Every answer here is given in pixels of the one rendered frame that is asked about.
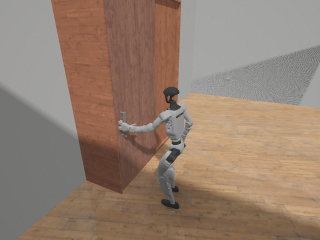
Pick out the left robot forearm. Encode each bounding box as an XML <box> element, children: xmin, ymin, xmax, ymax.
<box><xmin>128</xmin><ymin>125</ymin><xmax>152</xmax><ymax>133</ymax></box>

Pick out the left robot thigh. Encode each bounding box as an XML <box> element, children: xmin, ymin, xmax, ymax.
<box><xmin>157</xmin><ymin>149</ymin><xmax>178</xmax><ymax>182</ymax></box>

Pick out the robot right upper arm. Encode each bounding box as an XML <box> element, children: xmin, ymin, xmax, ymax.
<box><xmin>179</xmin><ymin>104</ymin><xmax>193</xmax><ymax>127</ymax></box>

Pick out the robot right shin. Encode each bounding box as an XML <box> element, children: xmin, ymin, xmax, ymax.
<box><xmin>166</xmin><ymin>166</ymin><xmax>175</xmax><ymax>188</ymax></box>

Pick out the right robot forearm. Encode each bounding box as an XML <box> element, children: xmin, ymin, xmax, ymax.
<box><xmin>181</xmin><ymin>125</ymin><xmax>193</xmax><ymax>138</ymax></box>

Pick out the wardrobe door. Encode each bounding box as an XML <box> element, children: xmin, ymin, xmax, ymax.
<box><xmin>103</xmin><ymin>0</ymin><xmax>157</xmax><ymax>190</ymax></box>
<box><xmin>154</xmin><ymin>0</ymin><xmax>178</xmax><ymax>147</ymax></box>

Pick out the robot left upper arm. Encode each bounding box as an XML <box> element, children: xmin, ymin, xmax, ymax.
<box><xmin>147</xmin><ymin>111</ymin><xmax>172</xmax><ymax>132</ymax></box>

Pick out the robot left hand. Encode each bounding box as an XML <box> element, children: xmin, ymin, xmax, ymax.
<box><xmin>118</xmin><ymin>120</ymin><xmax>137</xmax><ymax>132</ymax></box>

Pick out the handle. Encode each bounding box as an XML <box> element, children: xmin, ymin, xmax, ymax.
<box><xmin>120</xmin><ymin>112</ymin><xmax>128</xmax><ymax>137</ymax></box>

